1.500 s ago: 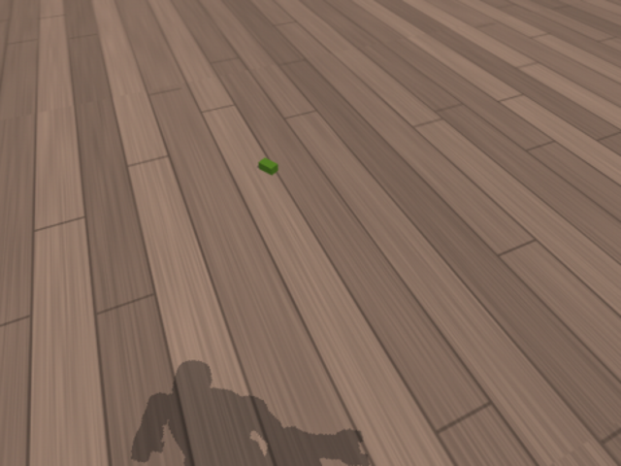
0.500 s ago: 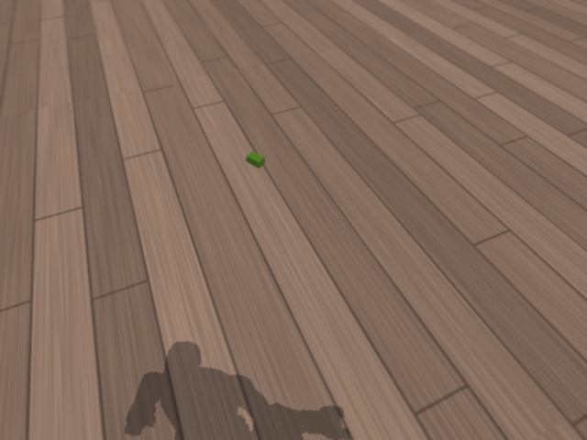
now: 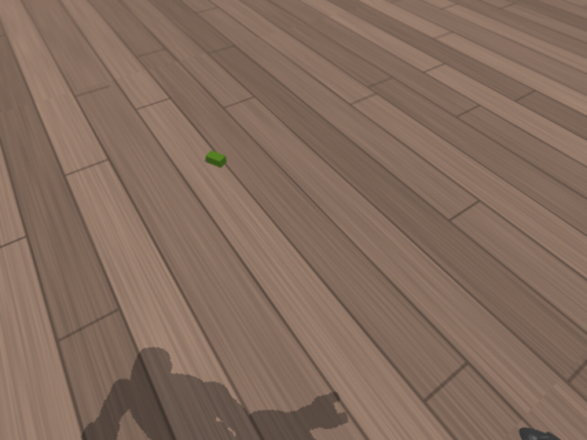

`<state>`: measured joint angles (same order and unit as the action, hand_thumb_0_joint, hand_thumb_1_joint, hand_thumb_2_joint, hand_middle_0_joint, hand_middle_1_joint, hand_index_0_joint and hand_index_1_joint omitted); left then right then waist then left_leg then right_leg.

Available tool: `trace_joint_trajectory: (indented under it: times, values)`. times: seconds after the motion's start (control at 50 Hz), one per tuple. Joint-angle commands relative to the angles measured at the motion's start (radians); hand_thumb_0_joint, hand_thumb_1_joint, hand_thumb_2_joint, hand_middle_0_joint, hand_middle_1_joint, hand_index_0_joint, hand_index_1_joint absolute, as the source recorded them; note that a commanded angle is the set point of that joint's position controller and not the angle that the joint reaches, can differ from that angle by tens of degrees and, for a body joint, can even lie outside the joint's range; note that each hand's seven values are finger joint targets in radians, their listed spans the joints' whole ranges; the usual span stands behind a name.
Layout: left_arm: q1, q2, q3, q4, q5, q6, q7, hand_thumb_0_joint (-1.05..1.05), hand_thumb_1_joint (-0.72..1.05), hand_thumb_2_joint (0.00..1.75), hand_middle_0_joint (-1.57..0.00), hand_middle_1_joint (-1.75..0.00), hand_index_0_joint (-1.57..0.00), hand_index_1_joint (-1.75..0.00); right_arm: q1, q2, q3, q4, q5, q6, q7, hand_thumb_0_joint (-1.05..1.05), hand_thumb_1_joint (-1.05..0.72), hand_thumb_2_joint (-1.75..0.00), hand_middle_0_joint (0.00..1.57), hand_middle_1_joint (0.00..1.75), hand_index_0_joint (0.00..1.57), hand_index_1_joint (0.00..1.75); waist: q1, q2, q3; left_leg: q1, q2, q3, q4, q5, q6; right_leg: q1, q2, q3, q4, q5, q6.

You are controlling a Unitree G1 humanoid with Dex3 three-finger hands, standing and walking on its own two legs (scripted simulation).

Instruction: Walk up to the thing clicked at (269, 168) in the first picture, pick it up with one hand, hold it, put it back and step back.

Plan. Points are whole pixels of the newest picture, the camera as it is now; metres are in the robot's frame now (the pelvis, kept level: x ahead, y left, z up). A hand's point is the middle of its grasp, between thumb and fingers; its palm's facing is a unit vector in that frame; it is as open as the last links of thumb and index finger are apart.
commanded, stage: walk up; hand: left
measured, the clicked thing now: (216, 159) +1.42 +0.41 -0.74
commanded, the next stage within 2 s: none
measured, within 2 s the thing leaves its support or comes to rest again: neither
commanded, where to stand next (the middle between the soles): +0.94 +0.39 m, yaw -30 degrees
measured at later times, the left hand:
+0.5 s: hand (117, 305) +0.34 +0.32 -0.11, palm faces -0.16 -0.87 -0.46, open 7.4 cm
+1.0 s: hand (101, 198) +0.60 +0.45 -0.12, palm faces -0.37 -0.81 -0.45, open 7.4 cm
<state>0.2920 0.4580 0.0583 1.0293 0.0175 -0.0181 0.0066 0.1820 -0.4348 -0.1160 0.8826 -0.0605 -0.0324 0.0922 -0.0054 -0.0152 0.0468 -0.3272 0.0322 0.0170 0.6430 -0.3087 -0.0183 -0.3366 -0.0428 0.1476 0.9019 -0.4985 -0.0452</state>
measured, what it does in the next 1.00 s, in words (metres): walks ahead, turning right: right foot, then left foot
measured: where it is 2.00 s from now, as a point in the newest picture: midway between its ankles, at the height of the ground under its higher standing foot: (205, 274)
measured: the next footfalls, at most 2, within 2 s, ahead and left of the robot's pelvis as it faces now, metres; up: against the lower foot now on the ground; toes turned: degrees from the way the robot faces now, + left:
right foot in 0.28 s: +0.26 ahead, -0.09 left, +0.00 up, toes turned -13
left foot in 0.70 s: +0.47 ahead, +0.27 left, +0.00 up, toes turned -9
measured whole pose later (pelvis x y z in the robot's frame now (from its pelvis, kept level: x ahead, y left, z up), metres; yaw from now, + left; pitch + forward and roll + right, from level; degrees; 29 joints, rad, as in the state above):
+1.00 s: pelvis +0.42 +0.20 +0.01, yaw -19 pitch -1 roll +0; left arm 0.26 0.44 0.04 0.92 -0.02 -0.07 0.03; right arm 0.39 -0.40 -0.09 0.79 -0.05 -0.02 0.07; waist -0.09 0.01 0.08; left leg -0.19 0.01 0.19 0.53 -0.32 0.07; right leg -0.55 -0.02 -0.04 0.92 -0.32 -0.03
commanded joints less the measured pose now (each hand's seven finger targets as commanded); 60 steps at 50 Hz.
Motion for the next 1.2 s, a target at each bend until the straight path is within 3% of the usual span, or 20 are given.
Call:
trace_joint_trajectory:
  times: [0.0, 0.18, 0.24, 0.26, 0.28, 0.3, 0.32, 0.42, 0.6, 0.66, 0.7, 0.72, 0.74, 0.8, 0.9, 1.06, 1.1, 1.12, 1.14, 1.18]
  values:
    - [-0.102, 0.220, 0.027, -0.121, -0.027, -0.061, 0.005, 0.00, 0.90, 0.90, -0.20, -0.30, -0.20, -0.30, 0.002, -0.279, -0.073, -0.083, 0.022, -0.021, -0.025, 0.00, -0.90, -0.90, 0.20, 0.30, 0.20, 0.30, -0.061, 0.181, 0.020, 0.218, 0.315, -0.487, -0.497, -0.443, 0.213, -0.371, -0.036, -0.071, 0.222, 0.083, -0.012]
    - [-0.116, 0.139, 0.036, -0.155, -0.027, -0.076, -0.032, 0.00, 0.90, 0.90, -0.20, -0.30, -0.20, -0.30, 0.042, -0.208, -0.043, -0.122, 0.023, -0.022, -0.022, 0.00, -0.90, -0.90, 0.20, 0.30, 0.20, 0.30, -0.039, 0.148, 0.018, 0.224, 0.204, -0.027, -0.306, 0.361, 0.205, -0.057, -0.016, -0.220, -0.271, 0.274, 0.006]
    - [0.080, 0.162, 0.067, -0.103, -0.025, -0.068, -0.014, 0.00, 0.90, 0.90, -0.20, -0.30, -0.20, -0.30, -0.002, -0.187, -0.032, -0.164, 0.029, -0.009, -0.017, 0.00, -0.90, -0.90, 0.20, 0.30, 0.20, 0.30, 0.083, 0.026, -0.082, 0.005, 0.120, 0.092, -0.021, 0.442, 0.135, 0.358, 0.054, -0.306, -0.338, 0.406, -0.017]
    - [0.179, 0.208, 0.092, -0.088, -0.024, -0.069, -0.003, 0.00, 0.90, 0.90, -0.20, -0.30, -0.20, -0.30, 0.032, -0.151, -0.017, -0.174, 0.026, -0.010, -0.015, 0.00, -0.90, -0.90, 0.20, 0.30, 0.20, 0.30, 0.129, -0.083, -0.140, -0.115, 0.069, 0.112, 0.177, 0.337, 0.101, 0.531, 0.020, -0.232, -0.364, 0.324, -0.033]
    - [0.236, 0.280, 0.116, -0.094, -0.016, -0.073, 0.011, 0.00, 0.90, 0.90, -0.20, -0.30, -0.20, -0.30, 0.097, -0.100, 0.002, -0.185, 0.027, -0.005, -0.014, 0.00, -0.90, -0.90, 0.20, 0.30, 0.20, 0.30, 0.133, -0.265, -0.167, -0.327, -0.039, 0.092, 0.399, -0.137, 0.062, 0.633, -0.191, 0.165, -0.481, 0.085, -0.111]
    - [0.162, 0.324, 0.112, -0.152, -0.015, -0.077, 0.020, 0.00, 0.90, 0.90, -0.20, -0.30, -0.20, -0.30, 0.141, -0.161, -0.006, -0.180, 0.026, 0.012, -0.011, 0.00, -0.90, -0.90, 0.20, 0.30, 0.20, 0.30, 0.090, -0.199, -0.174, -0.375, -0.027, -0.055, 0.527, -0.250, 0.039, 0.543, -0.373, 0.544, -0.645, -0.232, -0.189]
    - [0.075, 0.338, 0.109, -0.177, -0.026, -0.072, 0.025, 0.00, 0.90, 0.90, -0.20, -0.30, -0.20, -0.30, 0.132, -0.236, -0.029, -0.164, 0.019, 0.025, -0.015, 0.00, -0.90, -0.90, 0.20, 0.30, 0.20, 0.30, 0.067, -0.142, -0.110, -0.357, 0.022, -0.126, 0.567, -0.240, 0.036, 0.405, -0.407, 0.630, -0.683, -0.401, -0.258]
    - [-0.038, 0.252, 0.081, -0.211, -0.030, -0.097, 0.027, 0.00, 0.90, 0.90, -0.20, -0.30, -0.20, -0.30, 0.169, -0.198, -0.027, -0.111, 0.025, 0.029, -0.004, 0.00, -0.90, -0.90, 0.20, 0.30, 0.20, 0.30, -0.028, -0.066, 0.045, -0.246, 0.107, -0.118, 0.465, -0.044, 0.023, 0.091, -0.209, 0.151, -0.639, 0.052, -0.156]
    - [-0.056, 0.311, 0.095, -0.233, -0.001, -0.116, 0.031, 0.00, 0.90, 0.90, -0.20, -0.30, -0.20, -0.30, 0.090, -0.188, -0.063, -0.168, 0.009, 0.029, 0.038, 0.00, -0.90, -0.90, 0.20, 0.30, 0.20, 0.30, -0.041, -0.132, 0.029, -0.011, 0.110, 0.009, 0.124, 0.100, 0.013, -0.172, -0.152, -0.011, -0.553, 0.011, -0.125]
    - [-0.085, 0.252, 0.075, -0.236, 0.015, -0.097, 0.039, 0.00, 0.90, 0.90, -0.20, -0.30, -0.20, -0.30, 0.287, -0.218, -0.093, -0.108, 0.000, 0.019, 0.022, 0.00, -0.90, -0.90, 0.20, 0.30, 0.20, 0.30, -0.165, 0.027, -0.066, 0.289, 0.031, 0.059, 0.018, 0.004, 0.028, -0.299, -0.104, -0.069, -0.210, 0.058, -0.077]
    - [0.019, 0.089, 0.020, -0.225, 0.000, -0.082, 0.047, 0.00, 0.90, 0.90, -0.20, -0.30, -0.20, -0.30, 0.345, -0.325, -0.113, -0.116, -0.013, 0.003, -0.004, 0.00, -0.90, -0.90, 0.20, 0.30, 0.20, 0.30, -0.174, 0.442, -0.042, 0.281, 0.282, -0.424, -0.323, -0.380, 0.046, -0.490, 0.117, -0.119, 0.336, -0.079, 0.001]
    - [0.077, 0.160, 0.029, -0.210, -0.023, -0.078, 0.066, 0.00, 0.90, 0.90, -0.20, -0.30, -0.20, -0.30, 0.206, -0.391, -0.120, -0.153, 0.020, -0.001, -0.012, 0.00, -0.90, -0.90, 0.20, 0.30, 0.20, 0.30, -0.099, 0.423, -0.056, 0.253, 0.393, -0.660, -0.471, -0.519, 0.163, -0.505, 0.072, -0.099, 0.427, -0.056, -0.032]
    - [0.076, 0.200, 0.031, -0.187, -0.015, -0.078, 0.071, 0.00, 0.90, 0.90, -0.20, -0.30, -0.20, -0.30, 0.122, -0.381, -0.121, -0.175, 0.032, 0.005, -0.017, 0.00, -0.90, -0.90, 0.20, 0.30, 0.20, 0.30, -0.067, 0.368, -0.015, 0.159, 0.400, -0.659, -0.505, -0.589, 0.195, -0.471, -0.003, -0.086, 0.474, 0.011, -0.034]
    - [0.073, 0.240, 0.055, -0.123, -0.046, -0.083, 0.046, 0.00, 0.90, 0.90, -0.20, -0.30, -0.20, -0.30, 0.109, -0.245, -0.071, -0.180, 0.017, -0.010, -0.028, 0.00, -0.90, -0.90, 0.20, 0.30, 0.20, 0.30, -0.046, 0.233, 0.027, 0.118, 0.235, -0.264, -0.357, -0.162, 0.121, -0.375, -0.032, -0.077, 0.292, 0.182, -0.011]
    - [0.031, 0.170, 0.035, -0.154, -0.043, -0.071, 0.034, 0.00, 0.90, 0.90, -0.20, -0.30, -0.20, -0.30, 0.188, -0.205, -0.052, -0.170, 0.018, -0.014, -0.040, 0.00, -0.90, -0.90, 0.20, 0.30, 0.20, 0.30, -0.065, 0.194, -0.020, 0.278, 0.210, -0.080, -0.291, 0.370, 0.153, -0.317, 0.003, -0.136, 0.055, 0.185, 0.023]
    - [0.064, 0.143, 0.050, -0.182, -0.036, -0.067, 0.041, 0.00, 0.90, 0.90, -0.20, -0.30, -0.20, -0.30, 0.104, -0.191, -0.042, -0.244, 0.003, 0.026, -0.030, 0.00, -0.90, -0.90, 0.20, 0.30, 0.20, 0.30, 0.006, 0.071, -0.031, 0.086, 0.172, 0.047, -0.115, 0.424, 0.119, 0.089, 0.045, -0.262, -0.301, 0.343, -0.005]
    - [0.275, 0.231, 0.095, -0.138, -0.022, -0.071, 0.065, 0.00, 0.90, 0.90, -0.20, -0.30, -0.20, -0.30, 0.094, -0.141, -0.022, -0.272, 0.013, 0.026, -0.029, 0.00, -0.90, -0.90, 0.20, 0.30, 0.20, 0.30, 0.125, -0.096, -0.138, -0.122, 0.097, 0.094, 0.230, 0.328, 0.038, 0.443, -0.026, -0.132, -0.410, 0.320, -0.055]
    - [0.301, 0.291, 0.113, -0.157, -0.016, -0.071, 0.077, 0.00, 0.90, 0.90, -0.20, -0.30, -0.20, -0.30, 0.166, -0.098, -0.007, -0.271, 0.017, 0.030, -0.030, 0.00, -0.90, -0.90, 0.20, 0.30, 0.20, 0.30, 0.114, -0.265, -0.172, -0.356, -0.024, 0.066, 0.445, -0.229, -0.012, 0.579, -0.297, 0.313, -0.502, 0.249, -0.163]
    - [0.216, 0.301, 0.102, -0.209, -0.017, -0.071, 0.084, 0.00, 0.90, 0.90, -0.20, -0.30, -0.20, -0.30, 0.204, -0.180, -0.024, -0.253, 0.007, 0.050, -0.032, 0.00, -0.90, -0.90, 0.20, 0.30, 0.20, 0.30, 0.071, -0.098, -0.155, -0.407, 0.012, -0.100, 0.564, -0.281, -0.038, 0.468, -0.427, 0.528, -0.571, 0.022, -0.241]
    - [0.094, 0.290, 0.098, -0.235, -0.036, -0.073, 0.098, 0.00, 0.90, 0.90, -0.20, -0.30, -0.20, -0.30, 0.146, -0.250, -0.047, -0.231, 0.001, 0.065, -0.037, 0.00, -0.90, -0.90, 0.20, 0.30, 0.20, 0.30, 0.048, 0.016, -0.033, -0.414, 0.075, -0.152, 0.634, -0.225, -0.030, 0.263, -0.426, 0.516, -0.636, -0.140, -0.293]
